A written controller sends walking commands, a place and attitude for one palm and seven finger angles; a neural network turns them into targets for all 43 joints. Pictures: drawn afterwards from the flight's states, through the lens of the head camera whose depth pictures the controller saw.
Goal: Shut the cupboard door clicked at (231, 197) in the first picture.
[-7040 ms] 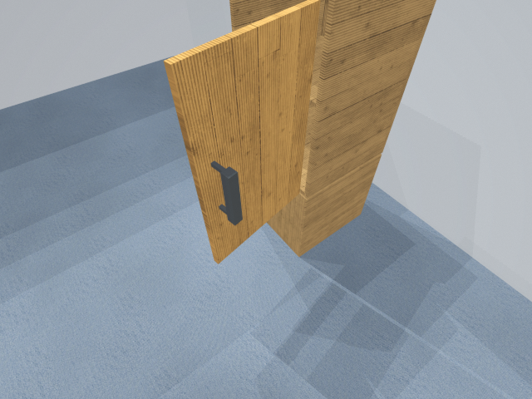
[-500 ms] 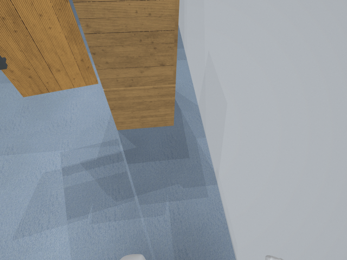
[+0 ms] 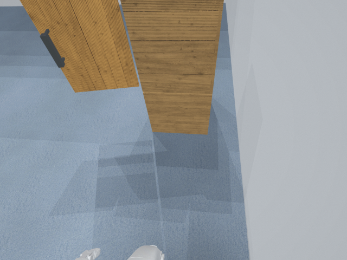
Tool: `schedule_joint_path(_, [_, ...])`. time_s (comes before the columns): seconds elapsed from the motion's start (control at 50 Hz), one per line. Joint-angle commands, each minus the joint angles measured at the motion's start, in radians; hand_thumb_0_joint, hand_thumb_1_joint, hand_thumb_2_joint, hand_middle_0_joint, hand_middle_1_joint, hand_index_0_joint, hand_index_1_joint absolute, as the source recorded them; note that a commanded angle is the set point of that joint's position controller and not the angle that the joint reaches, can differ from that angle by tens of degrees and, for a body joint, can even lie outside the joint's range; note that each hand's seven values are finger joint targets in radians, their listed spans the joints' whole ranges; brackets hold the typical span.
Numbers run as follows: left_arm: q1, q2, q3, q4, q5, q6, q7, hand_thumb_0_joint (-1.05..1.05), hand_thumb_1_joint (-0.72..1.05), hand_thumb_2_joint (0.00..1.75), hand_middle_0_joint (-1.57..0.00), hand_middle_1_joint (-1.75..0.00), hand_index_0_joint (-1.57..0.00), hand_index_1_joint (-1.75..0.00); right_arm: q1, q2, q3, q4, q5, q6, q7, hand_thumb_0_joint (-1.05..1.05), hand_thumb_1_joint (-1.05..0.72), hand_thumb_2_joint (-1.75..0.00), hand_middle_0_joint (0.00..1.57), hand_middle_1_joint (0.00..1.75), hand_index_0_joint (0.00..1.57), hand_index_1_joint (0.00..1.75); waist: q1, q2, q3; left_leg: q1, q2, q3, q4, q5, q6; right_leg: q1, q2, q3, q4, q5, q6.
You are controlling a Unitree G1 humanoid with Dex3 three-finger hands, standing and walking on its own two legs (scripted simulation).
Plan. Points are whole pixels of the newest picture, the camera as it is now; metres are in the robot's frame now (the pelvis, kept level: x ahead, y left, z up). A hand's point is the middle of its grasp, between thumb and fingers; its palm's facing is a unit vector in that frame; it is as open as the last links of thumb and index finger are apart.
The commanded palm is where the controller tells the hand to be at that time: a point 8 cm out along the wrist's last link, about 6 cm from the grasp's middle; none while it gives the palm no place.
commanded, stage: turn to face it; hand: left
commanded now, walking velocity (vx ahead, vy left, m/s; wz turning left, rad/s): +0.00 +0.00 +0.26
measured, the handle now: (54, 48) +0.94 +0.59 -0.05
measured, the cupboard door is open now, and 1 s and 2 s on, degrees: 100 100 100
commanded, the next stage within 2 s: take the last steps up to it in 0.06 s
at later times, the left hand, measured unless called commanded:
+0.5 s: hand out of the picture +0.03 +0.24 -0.16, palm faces +0.22 -0.96 -0.19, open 7.4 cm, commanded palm none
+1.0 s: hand (97, 235) +0.19 +0.23 -0.14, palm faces +0.31 -0.92 -0.25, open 7.1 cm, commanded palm none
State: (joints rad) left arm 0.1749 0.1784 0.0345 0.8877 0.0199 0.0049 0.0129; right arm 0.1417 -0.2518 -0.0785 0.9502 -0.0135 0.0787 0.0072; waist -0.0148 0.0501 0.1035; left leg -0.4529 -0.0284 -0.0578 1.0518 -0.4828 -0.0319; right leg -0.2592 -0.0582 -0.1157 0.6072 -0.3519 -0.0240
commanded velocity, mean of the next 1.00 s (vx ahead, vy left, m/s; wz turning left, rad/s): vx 0.26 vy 0.13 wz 0.19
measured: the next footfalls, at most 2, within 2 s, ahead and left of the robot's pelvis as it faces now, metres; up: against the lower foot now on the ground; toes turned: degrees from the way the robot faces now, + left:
left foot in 0.32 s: +0.03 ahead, +0.12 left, +0.00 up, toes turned +12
right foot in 0.76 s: +0.24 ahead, -0.05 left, +0.00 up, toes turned +3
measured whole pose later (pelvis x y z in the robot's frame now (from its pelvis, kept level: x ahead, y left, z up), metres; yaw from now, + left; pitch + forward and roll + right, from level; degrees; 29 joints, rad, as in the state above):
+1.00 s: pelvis +0.20 +0.03 +0.02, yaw +15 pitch +0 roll +2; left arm 0.25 0.16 0.06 1.03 0.02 -0.08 0.01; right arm 0.26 -0.20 -0.07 1.08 -0.02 0.02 0.01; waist -0.01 0.02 0.05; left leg -0.56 0.08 0.00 1.11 -0.20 -0.03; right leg -0.16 -0.06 -0.20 0.41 -0.26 -0.04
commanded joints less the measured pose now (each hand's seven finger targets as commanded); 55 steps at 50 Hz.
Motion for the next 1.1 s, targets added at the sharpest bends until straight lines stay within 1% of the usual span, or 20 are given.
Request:
schedule_joint_path(0.0, [0.035,0.157,0.039,-0.049,-0.001,-0.026,0.022,0.0,0.9,0.9,-0.2,-0.3,-0.2,-0.3,-0.014,-0.047,-0.009,-0.056,-0.002,-0.017,0.008,0.0,-0.9,-0.9,0.2,0.3,0.2,0.3,0.009,-0.229,-0.096,-0.088,0.046,0.017,0.163,0.083,-0.021,0.108,-0.247,0.136,-0.259,0.554,-0.085])
schedule_joint_path(0.14, [0.158,0.185,0.057,0.035,0.009,-0.028,0.024,0.0,0.9,0.9,-0.2,-0.3,-0.2,-0.3,-0.069,0.01,0.017,-0.037,0.006,-0.035,0.002,0.0,-0.9,-0.9,0.2,0.3,0.2,0.3,0.069,-0.229,-0.137,0.011,0.028,0.106,-0.25,0.006,-0.014,0.266,-0.273,0.1,-0.189,0.772,-0.12])
schedule_joint_path(0.2, [0.168,0.203,0.062,0.058,0.006,-0.031,0.017,0.0,0.9,0.9,-0.2,-0.3,-0.2,-0.3,-0.056,0.002,0.026,-0.032,0.003,-0.047,0.002,0.0,-0.9,-0.9,0.2,0.3,0.2,0.3,0.067,-0.235,-0.123,0.07,0.024,0.13,-0.379,0.047,-0.001,0.247,-0.301,0.121,-0.202,0.64,-0.108])
schedule_joint_path(0.26, [0.109,0.204,0.07,0.062,-0.002,-0.029,0.003,0.0,0.9,0.9,-0.2,-0.3,-0.2,-0.3,0.05,-0.031,0.02,-0.003,-0.005,-0.066,0.003,0.0,-0.9,-0.9,0.2,0.3,0.2,0.3,0.003,-0.17,-0.118,0.302,0.028,0.157,-0.612,0.167,0.031,0.072,-0.28,0.068,-0.136,0.294,-0.053])
schedule_joint_path(0.28, [0.089,0.174,0.07,0.045,-0.009,-0.023,-0.006,0.0,0.9,0.9,-0.2,-0.3,-0.2,-0.3,0.12,-0.094,0.005,0.012,-0.013,-0.076,0.0,0.0,-0.9,-0.9,0.2,0.3,0.2,0.3,-0.036,0.009,-0.136,0.453,0.132,-0.002,-0.695,0.182,0.094,-0.103,-0.19,-0.013,0.031,0.115,0.002])
schedule_joint_path(0.3, [0.057,0.11,0.052,0.005,-0.011,-0.02,-0.017,0.0,0.9,0.9,-0.2,-0.3,-0.2,-0.3,0.201,-0.188,-0.018,0.025,-0.026,-0.074,-0.006,0.0,-0.9,-0.9,0.2,0.3,0.2,0.3,-0.07,0.278,-0.125,0.563,0.368,-0.327,-0.772,0.225,0.221,-0.352,-0.042,-0.095,0.296,-0.246,0.056])
schedule_joint_path(0.32, [-0.066,0.116,0.041,-0.02,0.006,-0.012,-0.009,0.0,0.9,0.9,-0.2,-0.3,-0.2,-0.3,0.261,-0.187,-0.016,0.05,-0.021,-0.072,-0.019,0.0,-0.9,-0.9,0.2,0.3,0.2,0.3,-0.115,0.269,-0.097,0.5,0.397,-0.387,-0.82,0.212,0.278,-0.424,-0.038,0.016,0.454,-0.295,0.046])
schedule_joint_path(0.36, [-0.084,0.116,0.045,-0.003,0.002,-0.019,-0.022,0.0,0.9,0.9,-0.2,-0.3,-0.2,-0.3,0.201,-0.129,0.003,0.026,-0.013,-0.083,-0.033,0.0,-0.9,-0.9,0.2,0.3,0.2,0.3,-0.057,0.123,-0.048,0.424,0.354,-0.317,-0.831,0.189,0.277,-0.458,-0.064,0.093,0.57,-0.157,0.037])
schedule_joint_path(0.4, [-0.015,0.103,0.043,0.039,0.006,-0.018,-0.032,0.0,0.9,0.9,-0.2,-0.3,-0.2,-0.3,0.149,-0.087,0.019,0.012,-0.011,-0.104,-0.034,0.0,-0.9,-0.9,0.2,0.3,0.2,0.3,-0.004,0.053,-0.043,0.397,0.28,-0.186,-0.831,0.308,0.236,-0.403,-0.069,0.086,0.554,-0.044,0.042])
schedule_joint_path(0.46, [0.012,0.096,0.037,0.058,0.005,-0.017,-0.032,0.0,0.9,0.9,-0.2,-0.3,-0.2,-0.3,0.18,-0.074,0.026,0.032,-0.004,-0.12,-0.032,0.0,-0.9,-0.9,0.2,0.3,0.2,0.3,0.012,0.043,-0.066,0.422,0.231,-0.095,-0.824,0.492,0.227,-0.372,-0.058,0.061,0.499,0.025,0.053])
schedule_joint_path(0.64, [-0.128,0.068,0.025,0.001,0.002,-0.025,-0.032,0.0,0.9,0.9,-0.2,-0.3,-0.2,-0.3,0.277,-0.065,0.024,0.1,-0.014,-0.122,-0.028,0.0,-0.9,-0.9,0.2,0.3,0.2,0.3,-0.01,0.061,-0.005,0.405,0.231,-0.073,-0.788,0.569,0.234,-0.263,-0.022,0.003,0.141,0.025,0.048])
schedule_joint_path(0.7, [0.004,0.084,0.04,0.034,0.002,-0.032,-0.031,0.0,0.9,0.9,-0.2,-0.3,-0.2,-0.3,0.244,-0.063,0.024,0.106,-0.01,-0.12,-0.031,0.0,-0.9,-0.9,0.2,0.3,0.2,0.3,0.066,0.004,-0.039,0.264,0.19,-0.042,-0.656,0.57,0.193,0.039,0.014,-0.01,-0.018,0.101,0.026])
schedule_joint_path(0.72, [0.149,0.123,0.055,0.074,0.004,-0.041,-0.028,0.0,0.9,0.9,-0.2,-0.3,-0.2,-0.3,0.223,-0.065,0.023,0.099,0.0,-0.125,-0.027,0.0,-0.9,-0.9,0.2,0.3,0.2,0.3,0.132,-0.056,-0.105,0.152,0.133,0.006,-0.492,0.516,0.152,0.278,-0.024,0.037,-0.102,0.148,0.01])
schedule_joint_path(0.74, [0.304,0.231,0.079,0.114,0.013,-0.054,-0.015,0.0,0.9,0.9,-0.2,-0.3,-0.2,-0.3,0.245,-0.028,0.023,0.083,0.014,-0.133,-0.015,0.0,-0.9,-0.9,0.2,0.3,0.2,0.3,0.185,-0.287,-0.22,-0.055,0.018,0.105,-0.197,0.253,0.089,0.541,-0.293,0.345,-0.21,0.085,-0.08])
schedule_joint_path(0.76, [0.35,0.285,0.088,0.123,-0.002,-0.051,-0.009,0.0,0.9,0.9,-0.2,-0.3,-0.2,-0.3,0.24,-0.03,0.016,0.052,0.005,-0.126,-0.018,0.0,-0.9,-0.9,0.2,0.3,0.2,0.3,0.165,-0.347,-0.237,-0.172,-0.028,0.072,0.085,-0.117,0.06,0.534,-0.501,0.642,-0.341,0.12,-0.172])
schedule_joint_path(0.78, [0.264,0.261,0.084,0.105,-0.01,-0.049,-0.003,0.0,0.9,0.9,-0.2,-0.3,-0.2,-0.3,0.19,-0.051,0.006,0.056,-0.003,-0.112,-0.015,0.0,-0.9,-0.9,0.2,0.3,0.2,0.3,0.145,-0.303,-0.157,-0.188,0.041,-0.001,0.209,-0.05,0.05,0.356,-0.499,0.66,-0.395,-0.038,-0.177])
schedule_joint_path(0.82, [0.13,0.139,0.051,0.087,-0.007,-0.059,0.001,0.0,0.9,0.9,-0.2,-0.3,-0.2,-0.3,0.118,-0.002,0.007,0.065,-0.01,-0.091,-0.003,0.0,-0.9,-0.9,0.2,0.3,0.2,0.3,0.075,-0.143,-0.003,-0.184,0.112,-0.025,0.223,0.164,0.038,0.093,-0.386,0.413,-0.426,-0.067,-0.104])
schedule_joint_path(0.88, [0.137,0.073,0.033,0.109,-0.002,-0.081,0.0,0.0,0.9,0.9,-0.2,-0.3,-0.2,-0.3,0.19,0.05,0.015,0.104,-0.014,-0.069,0.01,0.0,-0.9,-0.9,0.2,0.3,0.2,0.3,0.028,-0.187,-0.034,-0.137,0.126,0.028,0.137,0.274,0.006,0.06,-0.287,0.16,-0.423,0.203,-0.052])
schedule_joint_path(0.96, [0.225,0.067,0.031,0.158,-0.001,-0.103,0.0,0.0,0.9,0.9,-0.2,-0.3,-0.2,-0.3,0.144,0.069,0.015,0.087,-0.013,-0.065,0.018,0.0,-0.9,-0.9,0.2,0.3,0.2,0.3,0.034,-0.151,-0.064,-0.202,0.128,0.064,0.045,0.332,-0.019,0.169,-0.259,0.063,-0.387,0.538,-0.055])
schedule_joint_path(1.08, [0.269,0.102,0.025,0.197,0.004,-0.106,0.003,0.0,0.9,0.9,-0.2,-0.3,-0.2,-0.3,-0.023,0.053,0.026,0.009,-0.008,-0.071,0.039,0.0,-0.9,-0.9,0.2,0.3,0.2,0.3,0.053,-0.189,-0.004,-0.211,0.128,0.121,-0.18,0.371,-0.014,0.208,-0.272,0.014,-0.391,0.559,-0.077])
